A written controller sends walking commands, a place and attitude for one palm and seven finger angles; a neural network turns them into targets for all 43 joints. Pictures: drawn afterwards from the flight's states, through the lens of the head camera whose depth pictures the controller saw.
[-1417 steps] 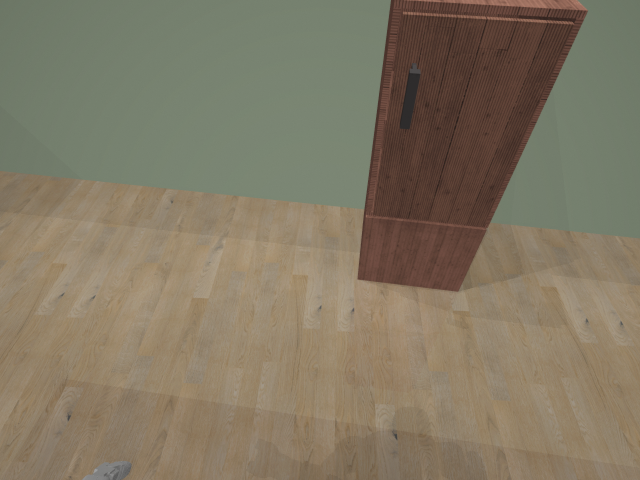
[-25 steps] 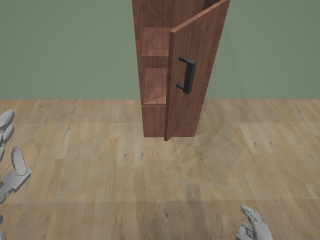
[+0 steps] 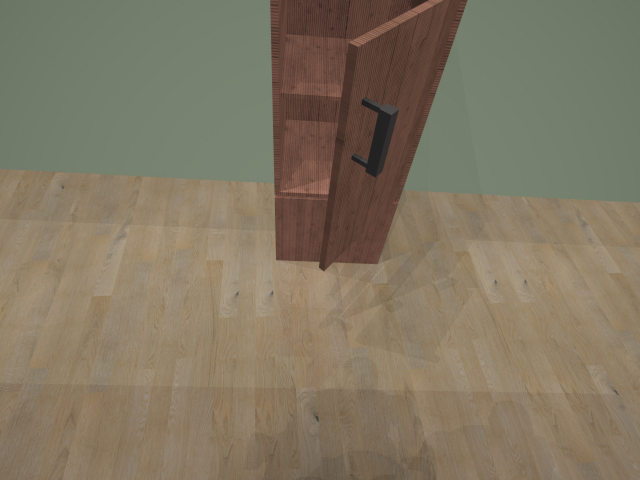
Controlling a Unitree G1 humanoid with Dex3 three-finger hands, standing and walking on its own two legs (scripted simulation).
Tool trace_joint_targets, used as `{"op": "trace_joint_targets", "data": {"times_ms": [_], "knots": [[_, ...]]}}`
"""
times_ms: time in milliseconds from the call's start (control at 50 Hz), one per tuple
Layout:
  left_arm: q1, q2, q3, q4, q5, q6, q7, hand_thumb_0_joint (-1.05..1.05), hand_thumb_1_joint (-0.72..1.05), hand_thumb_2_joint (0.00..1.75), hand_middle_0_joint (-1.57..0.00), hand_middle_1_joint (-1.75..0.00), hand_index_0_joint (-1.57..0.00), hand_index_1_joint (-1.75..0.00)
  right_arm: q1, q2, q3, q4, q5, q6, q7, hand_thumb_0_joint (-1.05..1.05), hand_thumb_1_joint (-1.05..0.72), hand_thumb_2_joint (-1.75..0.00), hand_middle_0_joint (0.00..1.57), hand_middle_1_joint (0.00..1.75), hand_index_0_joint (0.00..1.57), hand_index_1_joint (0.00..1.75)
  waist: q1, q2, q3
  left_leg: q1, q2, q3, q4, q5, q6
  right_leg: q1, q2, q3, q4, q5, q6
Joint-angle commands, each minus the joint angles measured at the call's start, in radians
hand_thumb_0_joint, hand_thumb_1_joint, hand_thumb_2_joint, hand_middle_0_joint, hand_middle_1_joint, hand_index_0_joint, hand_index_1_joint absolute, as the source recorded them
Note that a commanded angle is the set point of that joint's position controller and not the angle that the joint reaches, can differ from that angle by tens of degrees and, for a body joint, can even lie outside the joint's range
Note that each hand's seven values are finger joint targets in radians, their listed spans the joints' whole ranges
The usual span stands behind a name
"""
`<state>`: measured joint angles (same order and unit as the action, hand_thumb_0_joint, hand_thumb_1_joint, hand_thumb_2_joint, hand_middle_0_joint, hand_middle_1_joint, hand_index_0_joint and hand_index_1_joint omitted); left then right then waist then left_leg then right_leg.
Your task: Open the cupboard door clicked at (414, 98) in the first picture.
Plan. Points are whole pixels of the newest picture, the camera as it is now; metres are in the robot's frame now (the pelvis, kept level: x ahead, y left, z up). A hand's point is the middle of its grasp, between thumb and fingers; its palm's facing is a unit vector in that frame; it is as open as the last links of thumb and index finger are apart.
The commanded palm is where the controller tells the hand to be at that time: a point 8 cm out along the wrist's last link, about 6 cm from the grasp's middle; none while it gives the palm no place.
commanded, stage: let the arm hang, fingers relaxed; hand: left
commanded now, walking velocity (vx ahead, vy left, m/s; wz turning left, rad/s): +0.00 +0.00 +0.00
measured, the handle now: (371, 137) +0.67 -0.05 +0.04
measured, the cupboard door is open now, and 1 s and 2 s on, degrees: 50 50 50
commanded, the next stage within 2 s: look to check the result in 0.74 s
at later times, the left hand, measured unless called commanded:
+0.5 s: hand out of the picture +0.00 +0.18 -0.17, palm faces +0.02 -0.98 -0.20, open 7.3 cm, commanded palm none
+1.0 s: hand out of the picture +0.00 +0.18 -0.17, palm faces +0.03 -0.98 -0.18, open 7.3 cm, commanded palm none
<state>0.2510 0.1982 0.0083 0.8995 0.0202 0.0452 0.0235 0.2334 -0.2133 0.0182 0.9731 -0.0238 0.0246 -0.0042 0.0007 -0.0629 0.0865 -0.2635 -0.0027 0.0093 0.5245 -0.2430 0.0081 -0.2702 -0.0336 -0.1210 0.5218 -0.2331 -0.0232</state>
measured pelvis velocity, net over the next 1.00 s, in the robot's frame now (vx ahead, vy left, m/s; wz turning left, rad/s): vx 0.02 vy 0.01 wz -0.02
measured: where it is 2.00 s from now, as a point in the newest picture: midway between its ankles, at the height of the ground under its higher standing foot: outside the picture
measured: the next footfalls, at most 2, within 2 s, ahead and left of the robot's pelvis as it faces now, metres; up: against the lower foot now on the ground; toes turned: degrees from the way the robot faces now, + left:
none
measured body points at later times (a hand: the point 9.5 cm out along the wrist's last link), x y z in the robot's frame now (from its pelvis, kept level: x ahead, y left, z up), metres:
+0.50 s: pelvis +0.00 +0.01 +0.01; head +0.01 +0.00 +0.46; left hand +0.00 +0.23 -0.15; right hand -0.02 -0.19 -0.16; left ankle +0.02 +0.11 -0.73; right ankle +0.03 -0.10 -0.73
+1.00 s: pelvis +0.02 +0.01 +0.01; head +0.03 +0.01 +0.46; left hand +0.00 +0.23 -0.15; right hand +0.00 -0.20 -0.16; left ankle +0.02 +0.11 -0.73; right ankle +0.03 -0.10 -0.73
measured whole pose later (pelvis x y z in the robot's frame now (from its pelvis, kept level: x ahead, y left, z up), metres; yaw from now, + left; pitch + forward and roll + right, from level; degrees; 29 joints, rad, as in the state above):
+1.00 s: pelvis +0.02 +0.01 +0.01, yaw -1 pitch -2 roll +0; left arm 0.29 0.13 0.01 1.15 0.01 0.00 0.03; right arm 0.28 -0.12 0.01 1.14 -0.02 0.00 -0.04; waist 0.01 0.01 0.05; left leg -0.17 -0.01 0.03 0.41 -0.22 0.02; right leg -0.18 -0.04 -0.10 0.42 -0.20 -0.01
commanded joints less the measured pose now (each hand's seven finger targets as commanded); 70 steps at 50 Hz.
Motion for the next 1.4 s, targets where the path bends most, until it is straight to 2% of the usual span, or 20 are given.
{"op": "trace_joint_targets", "data": {"times_ms": [0,20,40,100,180,220,240,300,380,440,540,620,640,660,840,900,940,980,1200,1380], "knots": [[0.039,0.132,0.034,0.031,-0.006,-0.044,-0.005,0.00,0.90,0.90,-0.20,-0.30,-0.20,-0.30,-0.015,-0.090,-0.028,-0.027,-0.003,-0.017,-0.015,0.00,-0.90,-0.90,0.20,0.30,0.20,0.30,0.011,0.255,-0.091,-0.056,0.076,-0.089,-0.155,-0.011,0.017,0.132,-0.087,0.142,-0.154,-0.026,-0.027],[0.036,0.131,0.031,0.051,-0.009,-0.044,-0.005,0.00,0.90,0.90,-0.20,-0.30,-0.20,-0.30,0.001,-0.087,-0.030,-0.013,-0.003,-0.014,-0.016,0.00,-0.90,-0.90,0.20,0.30,0.20,0.30,0.008,0.254,-0.077,-0.059,0.075,-0.089,-0.164,-0.042,0.017,0.123,-0.087,0.144,-0.167,-0.051,-0.029],[0.037,0.134,0.033,0.066,-0.007,-0.047,-0.005,0.00,0.90,0.90,-0.20,-0.30,-0.20,-0.30,0.017,-0.091,-0.033,-0.004,0.000,-0.013,-0.017,0.00,-0.90,-0.90,0.20,0.30,0.20,0.30,0.008,0.191,-0.065,-0.046,0.080,-0.091,-0.158,-0.034,0.018,0.110,-0.087,0.143,-0.185,-0.059,-0.028],[0.035,0.117,0.029,0.116,-0.009,-0.049,-0.005,0.00,0.90,0.90,-0.20,-0.30,-0.20,-0.30,0.071,-0.075,-0.036,0.039,0.000,-0.012,-0.019,0.00,-0.90,-0.90,0.20,0.30,0.20,0.30,-0.001,0.098,-0.047,-0.031,0.078,-0.082,-0.168,-0.046,0.021,0.091,-0.093,0.145,-0.210,-0.102,-0.029],[0.044,0.097,0.024,0.165,-0.011,-0.050,-0.002,0.00,0.90,0.90,-0.20,-0.30,-0.20,-0.30,0.114,-0.051,-0.031,0.080,0.001,-0.014,-0.022,0.00,-0.90,-0.90,0.20,0.30,0.20,0.30,-0.005,0.022,-0.018,-0.009,0.077,-0.076,-0.177,-0.024,0.026,0.063,-0.093,0.142,-0.220,-0.118,-0.026],[0.055,0.087,0.022,0.182,-0.011,-0.050,0.000,0.00,0.90,0.90,-0.20,-0.30,-0.20,-0.30,0.124,-0.047,-0.031,0.094,0.001,-0.015,-0.023,0.00,-0.90,-0.90,0.20,0.30,0.20,0.30,-0.006,0.012,-0.008,0.002,0.077,-0.071,-0.180,-0.021,0.027,0.048,-0.091,0.140,-0.223,-0.122,-0.024],[0.064,0.086,0.023,0.188,-0.011,-0.051,0.001,0.00,0.90,0.90,-0.20,-0.30,-0.20,-0.30,0.127,-0.044,-0.029,0.100,0.002,-0.017,-0.023,0.00,-0.90,-0.90,0.20,0.30,0.20,0.30,-0.001,0.023,-0.011,0.004,0.077,-0.068,-0.179,-0.015,0.028,0.050,-0.090,0.138,-0.220,-0.118,-0.024],[0.070,0.072,0.023,0.201,-0.011,-0.048,0.004,0.00,0.90,0.90,-0.20,-0.30,-0.20,-0.30,0.138,-0.023,-0.027,0.119,-0.001,-0.017,-0.024,0.00,-0.90,-0.90,0.20,0.30,0.20,0.30,-0.003,0.006,0.012,-0.009,0.077,-0.071,-0.195,-0.032,0.030,0.040,-0.087,0.138,-0.215,-0.125,-0.021],[0.080,0.061,0.024,0.209,-0.010,-0.046,0.006,0.00,0.90,0.90,-0.20,-0.30,-0.20,-0.30,0.143,-0.008,-0.023,0.132,-0.002,-0.020,-0.025,0.00,-0.90,-0.90,0.20,0.30,0.20,0.30,0.002,0.039,0.030,-0.032,0.078,-0.074,-0.212,-0.049,0.031,0.045,-0.081,0.132,-0.200,-0.109,-0.016],[0.094,0.052,0.026,0.212,-0.009,-0.048,0.008,0.00,0.90,0.90,-0.20,-0.30,-0.20,-0.30,0.142,-0.005,-0.024,0.132,0.001,-0.024,-0.028,0.00,-0.90,-0.90,0.20,0.30,0.20,0.30,0.008,0.057,0.023,-0.033,0.081,-0.078,-0.216,-0.037,0.032,0.061,-0.077,0.124,-0.189,-0.073,-0.015],[0.100,0.041,0.029,0.214,-0.009,-0.052,0.009,0.00,0.90,0.90,-0.20,-0.30,-0.20,-0.30,0.145,0.006,-0.025,0.137,0.002,-0.028,-0.030,0.00,-0.90,-0.90,0.20,0.30,0.20,0.30,0.009,0.068,0.006,-0.027,0.081,-0.076,-0.212,-0.014,0.030,0.082,-0.080,0.117,-0.181,-0.038,-0.015],[0.097,0.033,0.029,0.220,-0.011,-0.054,0.009,0.00,0.90,0.90,-0.20,-0.30,-0.20,-0.30,0.145,0.013,-0.023,0.142,0.001,-0.030,-0.032,0.00,-0.90,-0.90,0.20,0.30,0.20,0.30,0.004,0.101,0.005,-0.019,0.079,-0.072,-0.212,0.015,0.026,0.088,-0.084,0.120,-0.181,-0.012,-0.017],[0.100,0.033,0.029,0.219,-0.010,-0.055,0.010,0.00,0.90,0.90,-0.20,-0.30,-0.20,-0.30,0.147,0.012,-0.025,0.137,0.003,-0.030,-0.033,0.00,-0.90,-0.90,0.20,0.30,0.20,0.30,0.006,0.083,0.000,-0.010,0.083,-0.073,-0.206,0.032,0.027,0.090,-0.080,0.118,-0.181,-0.002,-0.016],[0.095,0.030,0.029,0.221,-0.010,-0.055,0.010,0.00,0.90,0.90,-0.20,-0.30,-0.20,-0.30,0.146,0.014,-0.025,0.140,0.002,-0.030,-0.034,0.00,-0.90,-0.90,0.20,0.30,0.20,0.30,0.003,0.097,0.005,-0.015,0.083,-0.075,-0.209,0.030,0.027,0.094,-0.084,0.117,-0.181,0.001,-0.016],[0.102,0.031,0.027,0.228,-0.010,-0.060,0.010,0.00,0.90,0.90,-0.20,-0.30,-0.20,-0.30,0.142,0.001,-0.026,0.142,0.006,-0.031,-0.035,0.00,-0.90,-0.90,0.20,0.30,0.20,0.30,0.001,0.057,-0.002,0.029,0.085,-0.065,-0.198,0.076,0.025,0.089,-0.085,0.117,-0.193,0.021,-0.014],[0.099,0.027,0.023,0.232,-0.011,-0.058,0.010,0.00,0.90,0.90,-0.20,-0.30,-0.20,-0.30,0.135,0.003,-0.025,0.146,0.003,-0.029,-0.035,0.00,-0.90,-0.90,0.20,0.30,0.20,0.30,-0.001,0.067,0.015,0.026,0.083,-0.066,-0.207,0.059,0.025,0.081,-0.086,0.121,-0.199,0.009,-0.013],[0.102,0.030,0.024,0.230,-0.011,-0.059,0.010,0.00,0.90,0.90,-0.20,-0.30,-0.20,-0.30,0.133,-0.003,-0.025,0.142,0.005,-0.030,-0.035,0.00,-0.90,-0.90,0.20,0.30,0.20,0.30,0.001,0.054,0.010,0.033,0.086,-0.067,-0.204,0.066,0.026,0.084,-0.083,0.119,-0.199,0.013,-0.013],[0.096,0.030,0.023,0.233,-0.011,-0.058,0.009,0.00,0.90,0.90,-0.20,-0.30,-0.20,-0.30,0.127,0.002,-0.024,0.148,0.004,-0.031,-0.035,0.00,-0.90,-0.90,0.20,0.30,0.20,0.30,0.001,0.069,0.007,0.034,0.086,-0.067,-0.210,0.076,0.026,0.093,-0.087,0.119,-0.197,0.025,-0.012],[0.094,0.033,0.023,0.236,-0.012,-0.062,0.009,0.00,0.90,0.90,-0.20,-0.30,-0.20,-0.30,0.115,-0.008,-0.022,0.153,0.005,-0.036,-0.037,0.00,-0.90,-0.90,0.20,0.30,0.20,0.30,0.001,0.062,-0.019,0.061,0.090,-0.063,-0.209,0.124,0.024,0.118,-0.088,0.119,-0.196,0.069,-0.010],[0.089,0.036,0.022,0.237,-0.013,-0.063,0.009,0.00,0.90,0.90,-0.20,-0.30,-0.20,-0.30,0.112,-0.005,-0.020,0.160,0.004,-0.034,-0.038,0.00,-0.90,-0.90,0.20,0.30,0.20,0.30,0.001,0.055,-0.002,0.059,0.087,-0.063,-0.210,0.132,0.022,0.124,-0.091,0.115,-0.208,0.072,-0.012]]}}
